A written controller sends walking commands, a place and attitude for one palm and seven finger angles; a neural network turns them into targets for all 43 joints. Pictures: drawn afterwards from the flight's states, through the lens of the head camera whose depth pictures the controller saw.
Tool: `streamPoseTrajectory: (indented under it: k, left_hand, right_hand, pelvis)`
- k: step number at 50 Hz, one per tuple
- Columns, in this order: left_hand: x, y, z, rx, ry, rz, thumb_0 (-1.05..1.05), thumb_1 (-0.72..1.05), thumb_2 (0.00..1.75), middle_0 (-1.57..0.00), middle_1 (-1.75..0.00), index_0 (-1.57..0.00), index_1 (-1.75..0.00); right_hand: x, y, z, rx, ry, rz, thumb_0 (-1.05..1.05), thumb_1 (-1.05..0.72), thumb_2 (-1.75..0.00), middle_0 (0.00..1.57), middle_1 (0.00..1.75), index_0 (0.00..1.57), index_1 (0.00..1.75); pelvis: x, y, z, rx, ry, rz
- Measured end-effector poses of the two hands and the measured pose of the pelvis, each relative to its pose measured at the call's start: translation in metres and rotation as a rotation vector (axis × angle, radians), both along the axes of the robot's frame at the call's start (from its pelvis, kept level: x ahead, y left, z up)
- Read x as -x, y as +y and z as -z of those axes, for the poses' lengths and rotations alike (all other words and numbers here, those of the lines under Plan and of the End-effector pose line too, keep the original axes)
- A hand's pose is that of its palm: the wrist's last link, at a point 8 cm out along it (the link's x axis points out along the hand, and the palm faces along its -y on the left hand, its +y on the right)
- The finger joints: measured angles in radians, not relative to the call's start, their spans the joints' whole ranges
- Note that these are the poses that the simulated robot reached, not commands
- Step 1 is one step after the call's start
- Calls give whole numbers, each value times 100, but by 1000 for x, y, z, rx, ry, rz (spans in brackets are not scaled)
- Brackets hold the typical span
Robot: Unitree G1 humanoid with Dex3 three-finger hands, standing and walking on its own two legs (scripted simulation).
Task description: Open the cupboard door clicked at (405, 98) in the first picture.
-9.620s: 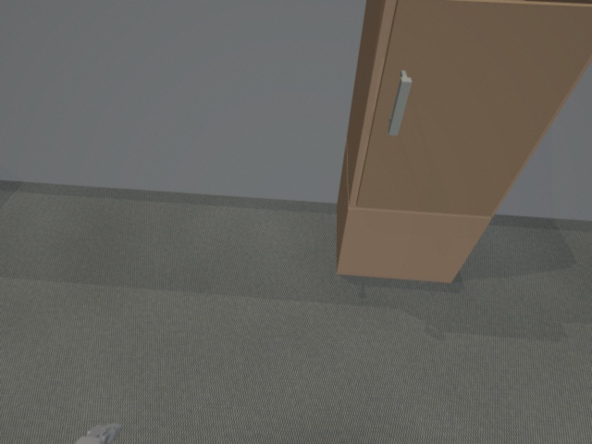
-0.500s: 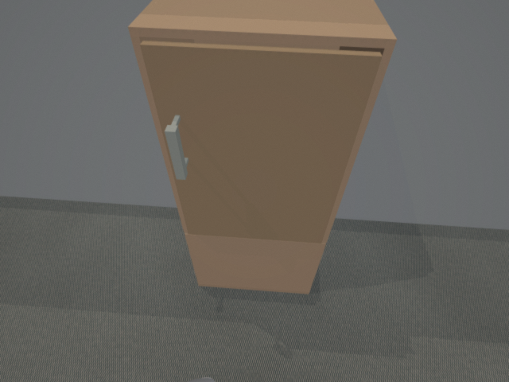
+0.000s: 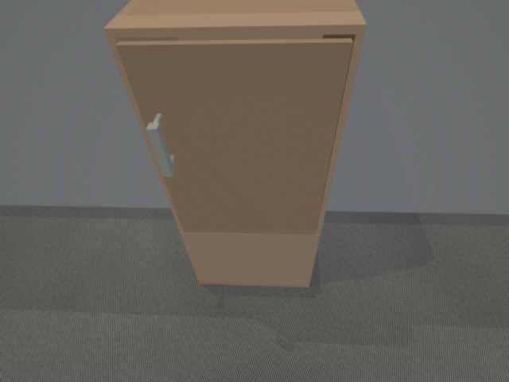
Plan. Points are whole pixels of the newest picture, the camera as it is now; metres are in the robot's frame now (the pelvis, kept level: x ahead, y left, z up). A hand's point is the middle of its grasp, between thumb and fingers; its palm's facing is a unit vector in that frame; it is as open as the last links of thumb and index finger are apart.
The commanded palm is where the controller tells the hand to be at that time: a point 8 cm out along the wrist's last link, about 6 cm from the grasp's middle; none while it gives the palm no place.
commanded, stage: come to a stop and stand still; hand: left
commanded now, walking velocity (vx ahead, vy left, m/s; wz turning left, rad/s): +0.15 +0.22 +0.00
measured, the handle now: (163, 145) +0.57 +0.25 +0.04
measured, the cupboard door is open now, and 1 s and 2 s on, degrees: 0 0 0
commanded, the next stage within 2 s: look again from close up in 0.92 s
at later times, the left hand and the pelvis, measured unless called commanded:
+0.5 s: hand out of the picture -0.02 +0.26 -0.18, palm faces +0.05 -0.97 -0.23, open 7.4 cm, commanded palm none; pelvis -0.01 +0.08 -0.01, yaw +1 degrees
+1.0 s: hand out of the picture +0.02 +0.27 -0.17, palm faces -0.03 -0.98 -0.21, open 7.4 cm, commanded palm none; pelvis +0.00 +0.09 +0.00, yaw -2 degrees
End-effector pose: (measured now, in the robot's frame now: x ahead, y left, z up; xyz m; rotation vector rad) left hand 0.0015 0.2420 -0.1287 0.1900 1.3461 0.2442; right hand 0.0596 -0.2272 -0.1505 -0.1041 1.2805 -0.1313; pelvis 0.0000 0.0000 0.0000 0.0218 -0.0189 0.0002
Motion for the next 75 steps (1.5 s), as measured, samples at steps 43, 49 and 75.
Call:
streamPoseTrajectory:
  k: [43, 49, 75]
  left_hand:
    - [-21, 97, 12, 43, -7, 96, 0, 91, 89, -20, -30, -19, -30]
    - [-19, 79, 14, 66, 14, 97, 0, 91, 89, -20, -30, -20, -30]
    - [-3, 14, 13, 79, 62, 51, 1, 92, 89, -20, -30, -20, -30]
  right_hand:
    - [69, 106, -6, 44, 65, 5, 1, -93, -90, 20, 30, 20, 30]
    - [83, 106, -3, 21, 117, 23, 1, -92, -90, 20, 30, 20, 30]
    - [45, 39, -5, 37, 86, 6, 1, -92, -90, 20, 30, 20, 30]
  pelvis:
    - [8, 104, 1, 17, 0, 37]
    - [5, 96, 1, 15, 1, 38]
    - [-6, 37, -1, 12, 17, 20]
